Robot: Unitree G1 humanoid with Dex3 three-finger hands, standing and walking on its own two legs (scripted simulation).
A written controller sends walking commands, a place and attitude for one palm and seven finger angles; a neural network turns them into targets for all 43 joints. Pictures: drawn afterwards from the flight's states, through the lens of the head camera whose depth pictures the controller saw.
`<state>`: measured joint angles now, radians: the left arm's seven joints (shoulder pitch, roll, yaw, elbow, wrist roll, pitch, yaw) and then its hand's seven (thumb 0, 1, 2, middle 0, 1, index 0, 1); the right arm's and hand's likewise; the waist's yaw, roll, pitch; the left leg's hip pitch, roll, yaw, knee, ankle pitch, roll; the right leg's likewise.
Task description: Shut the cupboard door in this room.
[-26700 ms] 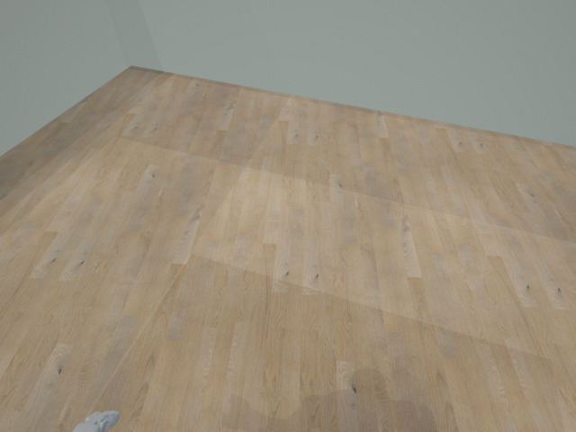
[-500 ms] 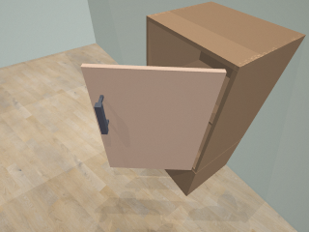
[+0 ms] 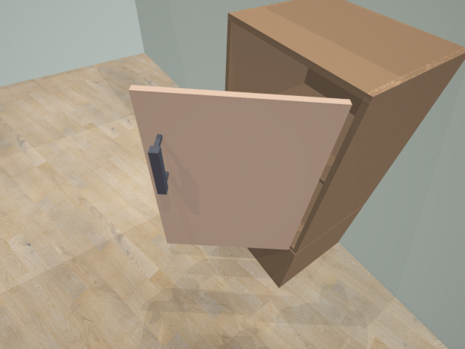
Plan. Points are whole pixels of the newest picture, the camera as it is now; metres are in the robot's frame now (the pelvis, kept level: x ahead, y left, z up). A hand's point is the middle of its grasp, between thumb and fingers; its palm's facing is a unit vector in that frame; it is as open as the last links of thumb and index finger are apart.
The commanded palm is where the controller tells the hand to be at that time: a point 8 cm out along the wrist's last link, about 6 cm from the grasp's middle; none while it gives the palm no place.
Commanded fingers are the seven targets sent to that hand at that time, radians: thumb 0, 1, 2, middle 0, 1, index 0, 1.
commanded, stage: raise the hand and make a fist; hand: left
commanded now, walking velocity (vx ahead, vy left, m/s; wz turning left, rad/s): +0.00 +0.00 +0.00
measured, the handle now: (160, 165) +0.48 +0.19 +0.01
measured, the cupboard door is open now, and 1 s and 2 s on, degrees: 53 53 53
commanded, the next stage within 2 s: bring the fist close to the handle in 1.86 s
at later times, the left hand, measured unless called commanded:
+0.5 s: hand out of the picture +0.12 +0.18 -0.05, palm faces +0.19 -0.98 -0.06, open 5.5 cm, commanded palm +0.12 +0.22 -0.04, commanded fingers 0.00 0.90 0.90 -0.71 -0.86 -0.71 -0.86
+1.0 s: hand (144, 308) +0.19 +0.16 -0.03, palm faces -0.03 -1.00 +0.00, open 3.4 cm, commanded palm +0.16 +0.23 -0.01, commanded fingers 0.00 0.90 0.90 -1.17 -1.36 -1.17 -1.36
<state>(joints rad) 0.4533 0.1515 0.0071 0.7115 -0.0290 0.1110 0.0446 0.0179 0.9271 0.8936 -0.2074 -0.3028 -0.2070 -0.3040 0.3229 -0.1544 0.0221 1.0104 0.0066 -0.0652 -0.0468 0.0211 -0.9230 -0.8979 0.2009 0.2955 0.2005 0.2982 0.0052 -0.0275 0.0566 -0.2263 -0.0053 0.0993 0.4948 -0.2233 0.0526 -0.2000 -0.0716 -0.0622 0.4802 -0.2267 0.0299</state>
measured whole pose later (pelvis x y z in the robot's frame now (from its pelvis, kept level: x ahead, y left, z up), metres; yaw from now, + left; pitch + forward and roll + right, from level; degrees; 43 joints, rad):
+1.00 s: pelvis +0.01 -0.02 -0.09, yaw +4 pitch +14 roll -2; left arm 0.49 0.22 0.12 -0.12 -0.32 -0.40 -0.36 0.01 0.91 0.90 -1.00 -1.17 -1.00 -1.17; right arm 0.26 -0.26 -0.04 0.53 0.05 -0.20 -0.06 0.02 -0.90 -0.90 0.20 0.30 0.20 0.30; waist 0.02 0.04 -0.13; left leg -0.91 0.02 -0.01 1.17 -0.52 0.02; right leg -0.83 -0.01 -0.08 1.13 -0.55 0.00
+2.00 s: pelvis +0.01 -0.03 -0.06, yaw +4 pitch +10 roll -2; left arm 0.36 0.25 0.13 -0.03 -0.31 -0.26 -0.33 0.01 0.91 0.90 -1.30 -1.50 -1.30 -1.50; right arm 0.26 -0.25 0.02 0.50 0.05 -0.18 -0.05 0.02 -0.90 -0.90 0.20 0.30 0.20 0.30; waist 0.01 0.06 -0.10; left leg -0.73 0.02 -0.01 1.02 -0.46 0.01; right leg -0.66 -0.01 -0.07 0.98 -0.49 -0.01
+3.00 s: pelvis +0.01 -0.03 -0.06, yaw +3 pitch +12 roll -1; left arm -0.38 0.25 0.16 0.61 -0.22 -0.30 -0.21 0.01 0.90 0.90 -1.30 -1.50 -1.30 -1.50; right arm 0.28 -0.26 0.01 0.61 0.05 -0.09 -0.02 0.01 -0.90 -0.90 0.20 0.30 0.20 0.30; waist -0.03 0.04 -0.09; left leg -0.76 0.02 0.02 0.98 -0.43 0.02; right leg -0.71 -0.01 -0.04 0.96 -0.46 0.00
